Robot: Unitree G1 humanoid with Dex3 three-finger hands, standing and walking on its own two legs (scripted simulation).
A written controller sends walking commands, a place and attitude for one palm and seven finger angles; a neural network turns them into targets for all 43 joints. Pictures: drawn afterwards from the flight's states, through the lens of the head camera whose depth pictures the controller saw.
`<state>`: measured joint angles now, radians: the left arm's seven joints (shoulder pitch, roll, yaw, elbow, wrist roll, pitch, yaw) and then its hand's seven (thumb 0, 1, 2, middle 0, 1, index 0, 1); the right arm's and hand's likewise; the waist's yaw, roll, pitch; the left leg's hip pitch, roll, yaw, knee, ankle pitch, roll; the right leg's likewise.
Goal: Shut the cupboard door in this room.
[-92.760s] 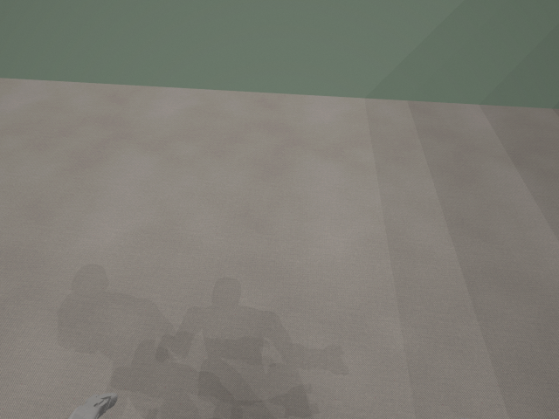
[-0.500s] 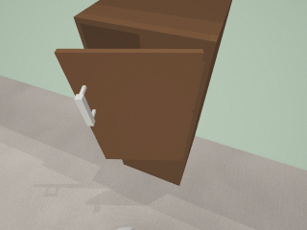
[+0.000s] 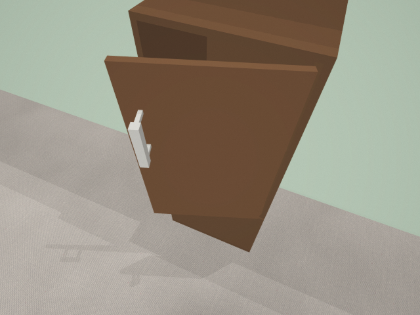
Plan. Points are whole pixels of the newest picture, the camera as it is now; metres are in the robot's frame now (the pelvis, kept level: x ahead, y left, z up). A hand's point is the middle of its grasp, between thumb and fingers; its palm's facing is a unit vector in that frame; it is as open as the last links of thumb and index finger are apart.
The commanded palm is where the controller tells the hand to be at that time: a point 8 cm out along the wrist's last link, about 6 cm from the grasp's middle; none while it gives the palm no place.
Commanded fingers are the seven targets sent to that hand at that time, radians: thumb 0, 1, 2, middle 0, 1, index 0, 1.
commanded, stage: come to a stop and stand still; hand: left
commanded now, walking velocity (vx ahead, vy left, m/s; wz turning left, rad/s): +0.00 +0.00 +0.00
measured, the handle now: (142, 139) +0.44 +0.19 +0.06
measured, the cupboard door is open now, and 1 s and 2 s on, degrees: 20 20 20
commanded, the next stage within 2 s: look again from close up in 0.60 s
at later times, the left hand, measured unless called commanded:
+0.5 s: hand out of the picture +0.00 +0.15 -0.17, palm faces +0.01 -0.98 -0.22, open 7.4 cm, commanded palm none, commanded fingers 0.00 0.90 0.90 -0.20 -0.30 -0.20 -0.30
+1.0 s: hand out of the picture -0.02 +0.14 -0.18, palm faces +0.03 -0.99 -0.15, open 7.4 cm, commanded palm none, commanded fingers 0.00 0.90 0.90 -0.20 -0.30 -0.20 -0.30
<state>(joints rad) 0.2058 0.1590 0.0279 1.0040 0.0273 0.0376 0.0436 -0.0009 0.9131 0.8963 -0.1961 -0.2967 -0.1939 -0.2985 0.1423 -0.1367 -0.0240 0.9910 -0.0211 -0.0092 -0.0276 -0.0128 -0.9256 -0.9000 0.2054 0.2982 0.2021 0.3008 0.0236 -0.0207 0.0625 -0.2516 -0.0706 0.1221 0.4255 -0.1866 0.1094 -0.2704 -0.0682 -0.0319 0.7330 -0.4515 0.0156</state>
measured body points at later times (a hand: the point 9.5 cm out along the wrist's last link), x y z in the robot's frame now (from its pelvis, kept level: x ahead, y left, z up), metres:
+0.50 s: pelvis -0.02 -0.03 +0.00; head -0.02 -0.03 +0.45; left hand +0.00 +0.20 -0.16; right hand +0.00 -0.26 -0.16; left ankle +0.03 +0.05 -0.74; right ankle -0.04 -0.13 -0.74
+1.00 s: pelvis -0.01 -0.02 +0.00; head +0.00 +0.00 +0.45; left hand -0.02 +0.19 -0.17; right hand +0.02 -0.25 -0.15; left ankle +0.03 +0.05 -0.74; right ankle -0.04 -0.13 -0.74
